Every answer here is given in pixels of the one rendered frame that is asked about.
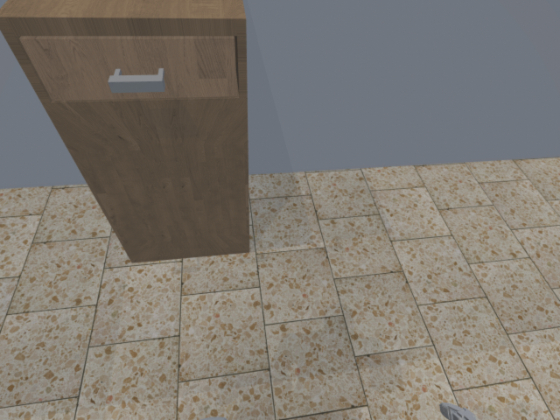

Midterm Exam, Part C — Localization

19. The cabinet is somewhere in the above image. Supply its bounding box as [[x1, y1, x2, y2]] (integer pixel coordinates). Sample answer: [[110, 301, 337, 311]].
[[0, 0, 249, 263]]

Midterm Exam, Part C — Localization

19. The handle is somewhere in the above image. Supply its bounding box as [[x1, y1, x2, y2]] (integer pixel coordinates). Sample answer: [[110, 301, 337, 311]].
[[108, 68, 165, 93]]

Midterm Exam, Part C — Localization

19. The drawer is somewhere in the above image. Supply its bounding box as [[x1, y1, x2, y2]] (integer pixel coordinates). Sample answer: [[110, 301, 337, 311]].
[[19, 36, 237, 101]]

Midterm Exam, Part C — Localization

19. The right robot hand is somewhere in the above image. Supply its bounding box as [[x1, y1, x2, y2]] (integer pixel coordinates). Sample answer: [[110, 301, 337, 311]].
[[440, 402, 476, 420]]

